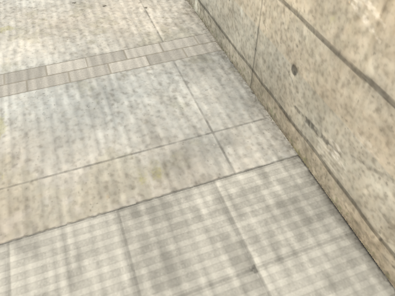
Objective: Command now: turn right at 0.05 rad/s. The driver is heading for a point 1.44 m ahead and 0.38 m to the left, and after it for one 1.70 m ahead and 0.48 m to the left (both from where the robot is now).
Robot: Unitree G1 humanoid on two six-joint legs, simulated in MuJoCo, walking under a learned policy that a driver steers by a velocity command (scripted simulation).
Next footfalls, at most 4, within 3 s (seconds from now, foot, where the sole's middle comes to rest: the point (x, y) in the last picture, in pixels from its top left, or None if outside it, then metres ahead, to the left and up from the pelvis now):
0.90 right None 0.34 -0.09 -0.77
1.44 left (158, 255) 0.65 0.16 -0.77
1.96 right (219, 194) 0.91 -0.07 -0.77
2.48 left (143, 150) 1.15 0.26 -0.77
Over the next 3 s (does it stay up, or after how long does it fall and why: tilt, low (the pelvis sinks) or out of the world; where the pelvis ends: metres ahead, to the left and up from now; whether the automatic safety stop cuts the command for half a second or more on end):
stays up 1.31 0.22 -0.01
